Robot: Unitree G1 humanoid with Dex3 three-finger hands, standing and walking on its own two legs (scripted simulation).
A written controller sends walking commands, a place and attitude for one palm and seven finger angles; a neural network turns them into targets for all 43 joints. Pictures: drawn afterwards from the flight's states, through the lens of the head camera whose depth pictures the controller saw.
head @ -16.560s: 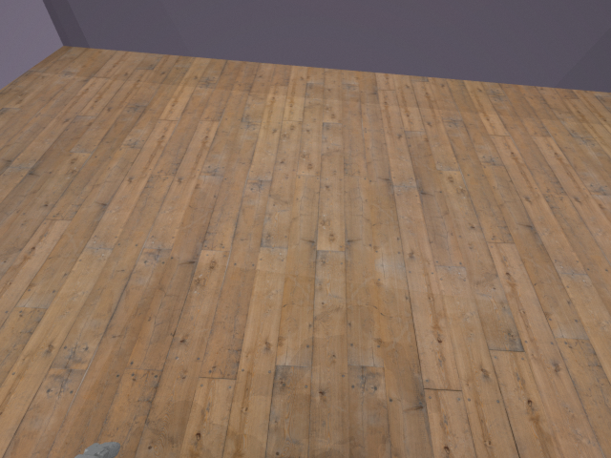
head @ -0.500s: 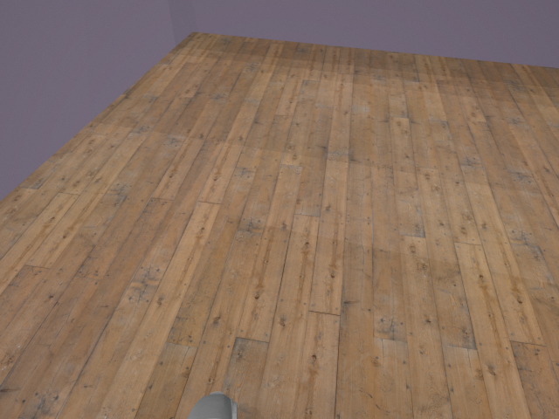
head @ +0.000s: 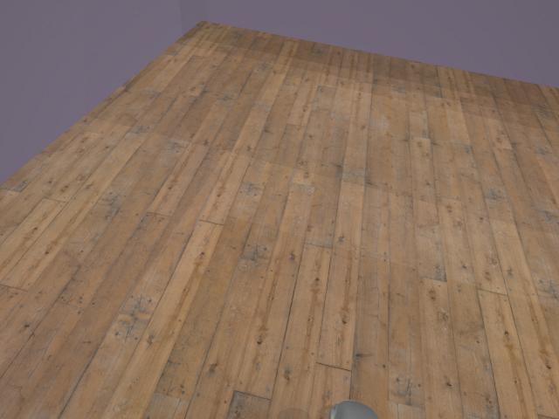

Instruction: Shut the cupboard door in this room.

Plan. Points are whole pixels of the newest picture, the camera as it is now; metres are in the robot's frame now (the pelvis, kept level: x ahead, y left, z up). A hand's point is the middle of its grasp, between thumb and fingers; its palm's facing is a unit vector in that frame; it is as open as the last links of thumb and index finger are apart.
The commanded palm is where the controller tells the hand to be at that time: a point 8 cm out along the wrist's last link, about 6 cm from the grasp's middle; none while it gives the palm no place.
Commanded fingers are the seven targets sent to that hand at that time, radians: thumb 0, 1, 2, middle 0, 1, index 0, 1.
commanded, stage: walk around to get in front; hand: left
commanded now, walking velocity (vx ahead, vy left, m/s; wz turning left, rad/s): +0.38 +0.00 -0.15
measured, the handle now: out of the picture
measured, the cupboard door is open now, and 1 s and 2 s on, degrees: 75 75 75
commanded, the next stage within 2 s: walk to a spot facing it in 0.26 s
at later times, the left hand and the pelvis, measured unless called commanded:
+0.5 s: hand (224, 352) +0.26 +0.12 -0.17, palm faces +0.06 -0.97 -0.22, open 7.2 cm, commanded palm none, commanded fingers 0.00 0.90 0.90 -0.20 -0.30 -0.20 -0.30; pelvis +0.21 -0.07 +0.00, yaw +2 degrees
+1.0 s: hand (176, 311) +0.33 +0.22 -0.18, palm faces +0.33 -0.92 -0.21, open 7.4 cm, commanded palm none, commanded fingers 0.00 0.90 0.90 -0.20 -0.30 -0.20 -0.30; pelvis +0.29 -0.01 +0.00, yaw +17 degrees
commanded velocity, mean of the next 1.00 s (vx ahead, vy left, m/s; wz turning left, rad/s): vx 0.11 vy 0.00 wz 0.42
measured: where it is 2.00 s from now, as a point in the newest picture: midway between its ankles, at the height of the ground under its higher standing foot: (305, 414)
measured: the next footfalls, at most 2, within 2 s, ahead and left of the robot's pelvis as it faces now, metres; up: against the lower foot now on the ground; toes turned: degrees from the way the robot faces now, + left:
right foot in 0.26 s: +0.26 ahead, -0.18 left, +0.00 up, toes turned -12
left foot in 0.70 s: +0.37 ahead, +0.07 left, +0.00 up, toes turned +18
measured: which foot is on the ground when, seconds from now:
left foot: down 0.00-0.26, up 0.28-0.68, down 0.70-1.00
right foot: up 0.00-0.24, down 0.26-0.72, up 0.74-1.00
